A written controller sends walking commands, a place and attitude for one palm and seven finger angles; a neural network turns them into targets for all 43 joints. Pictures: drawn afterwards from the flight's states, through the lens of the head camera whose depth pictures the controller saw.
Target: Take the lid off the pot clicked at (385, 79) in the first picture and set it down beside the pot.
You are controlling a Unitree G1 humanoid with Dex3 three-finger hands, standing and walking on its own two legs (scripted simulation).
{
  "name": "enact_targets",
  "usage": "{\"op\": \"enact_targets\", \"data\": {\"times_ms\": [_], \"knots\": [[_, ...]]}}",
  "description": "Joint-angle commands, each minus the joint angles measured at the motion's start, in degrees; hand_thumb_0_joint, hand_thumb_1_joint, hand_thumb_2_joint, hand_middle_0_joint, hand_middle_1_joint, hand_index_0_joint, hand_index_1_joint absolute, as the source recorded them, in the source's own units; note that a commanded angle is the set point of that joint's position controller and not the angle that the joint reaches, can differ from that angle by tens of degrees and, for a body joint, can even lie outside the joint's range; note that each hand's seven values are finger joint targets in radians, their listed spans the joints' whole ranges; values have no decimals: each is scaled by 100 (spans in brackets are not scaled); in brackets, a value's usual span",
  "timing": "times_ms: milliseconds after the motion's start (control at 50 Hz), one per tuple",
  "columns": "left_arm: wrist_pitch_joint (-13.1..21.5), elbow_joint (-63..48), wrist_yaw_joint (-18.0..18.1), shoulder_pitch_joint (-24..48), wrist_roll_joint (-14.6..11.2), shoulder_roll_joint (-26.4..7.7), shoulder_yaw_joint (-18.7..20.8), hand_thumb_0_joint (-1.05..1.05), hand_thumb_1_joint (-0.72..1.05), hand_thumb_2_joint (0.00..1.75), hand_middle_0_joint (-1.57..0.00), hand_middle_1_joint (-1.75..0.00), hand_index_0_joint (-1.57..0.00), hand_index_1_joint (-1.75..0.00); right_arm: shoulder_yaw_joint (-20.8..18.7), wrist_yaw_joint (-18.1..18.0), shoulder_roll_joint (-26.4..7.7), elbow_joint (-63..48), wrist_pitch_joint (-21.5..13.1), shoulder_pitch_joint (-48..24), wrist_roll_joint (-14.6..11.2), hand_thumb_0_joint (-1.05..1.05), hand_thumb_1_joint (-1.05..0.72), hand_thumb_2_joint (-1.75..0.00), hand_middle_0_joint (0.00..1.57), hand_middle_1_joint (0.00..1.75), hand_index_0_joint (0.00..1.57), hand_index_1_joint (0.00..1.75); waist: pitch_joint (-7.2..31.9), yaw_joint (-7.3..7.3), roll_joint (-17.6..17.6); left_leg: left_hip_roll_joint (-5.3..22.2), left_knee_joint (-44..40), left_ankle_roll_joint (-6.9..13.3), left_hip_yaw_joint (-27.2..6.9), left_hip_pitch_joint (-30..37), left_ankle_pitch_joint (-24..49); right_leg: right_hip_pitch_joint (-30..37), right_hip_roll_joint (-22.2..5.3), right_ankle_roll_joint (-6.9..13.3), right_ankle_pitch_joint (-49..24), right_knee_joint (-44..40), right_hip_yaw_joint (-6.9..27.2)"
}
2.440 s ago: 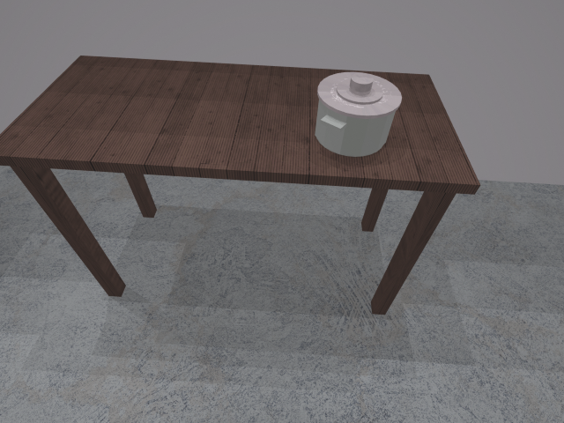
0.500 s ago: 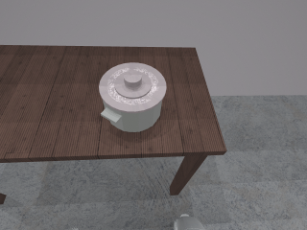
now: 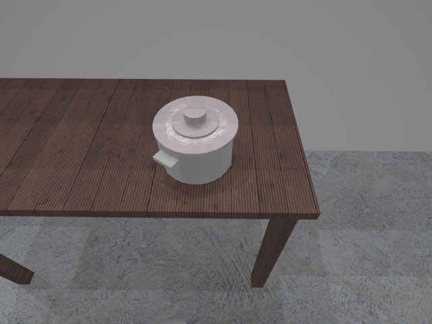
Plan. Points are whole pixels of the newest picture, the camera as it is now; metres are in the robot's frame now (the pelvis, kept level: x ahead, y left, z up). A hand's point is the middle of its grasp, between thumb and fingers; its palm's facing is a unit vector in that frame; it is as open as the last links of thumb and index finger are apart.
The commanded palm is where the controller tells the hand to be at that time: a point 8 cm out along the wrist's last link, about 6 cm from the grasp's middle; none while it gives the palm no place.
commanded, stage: come to a stop and stand still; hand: left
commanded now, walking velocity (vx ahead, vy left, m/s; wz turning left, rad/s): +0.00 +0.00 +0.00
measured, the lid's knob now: (194, 113) +0.51 +0.11 +0.10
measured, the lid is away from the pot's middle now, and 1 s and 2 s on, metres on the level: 0.00 0.00 0.00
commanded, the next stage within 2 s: look again from close up in 0.56 s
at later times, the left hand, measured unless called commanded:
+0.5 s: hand out of the picture -0.01 +0.25 -0.18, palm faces +0.02 -0.98 -0.21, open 7.3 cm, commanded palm none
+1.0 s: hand out of the picture -0.06 +0.24 -0.17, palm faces +0.05 -0.98 -0.21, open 7.3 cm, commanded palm none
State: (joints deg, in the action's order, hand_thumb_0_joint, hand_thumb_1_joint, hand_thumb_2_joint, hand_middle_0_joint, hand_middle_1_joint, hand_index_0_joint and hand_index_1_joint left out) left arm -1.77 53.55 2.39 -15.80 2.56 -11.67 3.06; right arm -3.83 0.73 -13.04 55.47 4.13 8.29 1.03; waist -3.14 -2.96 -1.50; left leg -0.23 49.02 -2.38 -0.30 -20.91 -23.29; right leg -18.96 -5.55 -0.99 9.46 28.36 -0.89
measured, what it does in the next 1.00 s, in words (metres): steps on the spot: left foot, then right foot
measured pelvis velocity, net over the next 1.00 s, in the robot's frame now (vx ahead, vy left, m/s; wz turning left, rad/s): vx -0.05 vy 0.07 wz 0.02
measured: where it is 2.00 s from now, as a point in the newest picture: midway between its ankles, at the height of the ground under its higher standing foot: outside the picture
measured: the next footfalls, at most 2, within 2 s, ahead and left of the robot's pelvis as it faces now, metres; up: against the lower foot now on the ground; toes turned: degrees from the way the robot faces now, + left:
left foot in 0.08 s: +0.01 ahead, +0.14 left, +0.00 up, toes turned +1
right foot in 0.46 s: -0.03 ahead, -0.04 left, +0.00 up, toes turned -1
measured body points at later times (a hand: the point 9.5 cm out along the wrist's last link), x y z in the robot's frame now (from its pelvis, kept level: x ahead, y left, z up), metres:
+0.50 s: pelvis -0.02 +0.07 +0.00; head -0.01 +0.07 +0.45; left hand -0.01 +0.30 -0.16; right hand -0.03 -0.15 -0.16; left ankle -0.03 +0.14 -0.74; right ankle -0.07 -0.04 -0.74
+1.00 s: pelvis -0.05 +0.07 +0.00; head -0.04 +0.06 +0.45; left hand -0.06 +0.29 -0.15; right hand +0.00 -0.16 -0.16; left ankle -0.03 +0.14 -0.74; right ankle -0.07 -0.04 -0.74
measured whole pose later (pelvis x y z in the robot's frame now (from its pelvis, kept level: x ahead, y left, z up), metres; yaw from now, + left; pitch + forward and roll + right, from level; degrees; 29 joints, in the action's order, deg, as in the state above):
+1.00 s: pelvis -0.05 +0.07 +0.00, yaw +1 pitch -2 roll -1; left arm 0.9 59.6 2.9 -18.6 0.6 -7.6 -0.9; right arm -0.9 -1.1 -10.7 59.4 0.6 11.5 1.2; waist -2.7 0.1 2.3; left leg -3.6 26.5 4.1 1.3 -13.5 -11.6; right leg -9.0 0.8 1.3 15.7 26.1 -2.6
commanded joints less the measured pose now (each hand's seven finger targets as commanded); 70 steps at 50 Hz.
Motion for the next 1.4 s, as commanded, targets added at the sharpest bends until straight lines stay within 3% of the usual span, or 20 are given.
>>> {"op": "enact_targets", "data": {"times_ms": [0,20,40,60,80,100,120,160,240,340,400,440,480,540,620,640,660,720,920,1380], "knots": [[24,-325,3,139,-45,-1256,311,0,90,90,-20,-30,-20,-30,9,-22,-156,-131,-274,920,-72,0,-90,-90,20,30,20,30,484,357,-1154,-223,-2076,168,442,1365,691,-253,-733,613,961,-1046,1098],[-6,-315,-12,105,-82,-1104,264,0,90,90,-20,-30,-20,-30,20,-51,-221,-69,-316,1094,-77,0,-90,-90,20,30,20,30,454,434,-676,-118,-2596,189,374,1732,835,-527,-498,420,1276,-708,859],[-41,-288,-32,-6,-110,-834,183,0,90,90,-20,-30,-20,-30,-29,-81,-511,-78,-350,1135,-46,0,-90,-90,20,30,20,30,452,469,358,512,-3068,312,-352,1858,353,-998,-113,226,1635,146,506],[-54,-350,-34,-57,-141,-430,134,0,90,90,-20,-30,-20,-30,-109,-101,-968,-255,-352,984,21,0,-90,-90,20,30,20,30,137,488,2034,1639,-3832,716,-1942,1139,-304,-1392,490,-71,2132,1326,-158],[-62,-310,-6,56,-117,-495,101,0,90,90,-20,-30,-20,-30,-60,-131,-1050,-377,-300,652,46,0,-90,-90,20,30,20,30,-207,414,1769,1857,-4088,1063,-2125,94,-417,-1141,467,-15,2157,1982,205],[-47,-205,-38,22,-104,-547,121,0,90,90,-20,-30,-20,-30,21,-176,-825,-409,-335,354,81,0,-90,-90,20,30,20,30,-263,268,1340,1629,-4164,1161,-1820,-193,-416,-899,423,14,1787,2405,332],[-62,-1,-52,-40,-71,-511,147,0,90,90,-20,-30,-20,-30,69,-214,-613,-327,-373,175,65,0,-90,-90,20,30,20,30,-272,157,1501,1306,-4033,1037,-1524,-108,-27,-885,402,0,1420,2680,448],[-26,204,-93,-318,-90,-548,129,0,90,90,-20,-30,-20,-30,157,-244,-467,-318,-419,98,16,0,-90,-90,20,30,20,30,-150,38,1119,1100,-3766,1017,-1057,218,904,-867,412,10,1153,2988,379],[16,340,-61,-268,-131,-453,54,0,90,90,-20,-30,-20,-30,205,-315,-280,-42,-486,686,-32,0,-90,-90,20,30,20,30,48,223,747,1098,-3555,1128,-907,1078,2440,-815,371,-57,1216,2555,241],[25,413,-28,-140,-164,-282,-62,0,90,90,-20,-30,-20,-30,213,-352,-304,228,-483,1112,7,0,-90,-90,20,30,20,30,89,365,681,1315,-3517,1302,-1338,1312,2503,-147,307,38,1635,1079,135],[90,637,1,-500,-178,-174,-91,0,90,90,-20,-30,-20,-30,222,-352,-292,359,-508,1155,-28,0,-90,-90,20,30,20,30,374,229,405,1106,-3222,1047,-1178,1210,2335,733,301,100,707,-289,170],[178,751,44,-579,-181,-322,-85,0,90,90,-20,-30,-20,-30,265,-321,-40,431,-545,1164,-105,0,-90,-90,20,30,20,30,343,240,-121,706,-2910,673,-861,663,2025,1417,-63,282,-382,-879,707],[225,771,43,-545,-195,-364,-132,0,90,90,-20,-30,-20,-30,301,-299,49,460,-558,1128,-99,0,-90,-90,20,30,20,30,186,339,-62,398,-2944,451,-592,955,1645,889,-438,523,-678,-822,945],[296,818,55,-451,-219,-199,-170,0,90,90,-20,-30,-20,-30,280,-295,-12,669,-533,1253,-79,0,-90,-90,20,30,20,30,363,375,-602,536,-2869,511,-506,1337,2208,924,-174,428,-1113,-784,713],[263,887,63,-504,-213,-133,-185,0,90,90,-20,-30,-20,-30,318,-302,35,854,-537,1258,-77,0,-90,-90,20,30,20,30,35,341,104,568,-3048,522,-568,1293,1958,729,-25,354,-351,-872,651],[407,90,95,-381,-150,-492,-237,0,90,90,-20,-30,-20,-30,279,-267,6,18,-648,1510,42,0,-90,-90,20,30,20,30,-429,430,-87,212,-3338,559,-542,956,2481,377,561,439,-26,-33,-13],[335,251,48,-696,-163,-251,-234,0,90,90,-20,-30,-20,-30,127,-250,-363,103,-705,967,-36,0,-90,-90,20,30,20,30,-190,136,127,787,-3217,500,-848,795,1927,343,340,361,380,-168,22],[382,288,48,-863,-206,-184,-268,0,90,90,-20,-30,-20,-30,196,-237,12,25,-632,765,-43,0,-90,-90,20,30,20,30,96,181,792,459,-2960,558,-704,788,1825,769,145,486,-198,-542,263],[389,371,84,-535,-222,-244,-273,0,90,90,-20,-30,-20,-30,219,-185,-174,130,-446,573,-10,0,-90,-90,20,30,20,30,-82,375,46,340,-2639,459,-705,1136,1385,294,-73,541,133,-877,609],[350,656,38,-575,-191,-356,-283,0,90,90,-20,-30,-20,-30,273,-138,-285,366,-480,297,-31,0,-90,-90,20,30,20,30,-38,256,205,430,-3034,536,-801,1075,1077,405,-33,413,303,-763,546]]}}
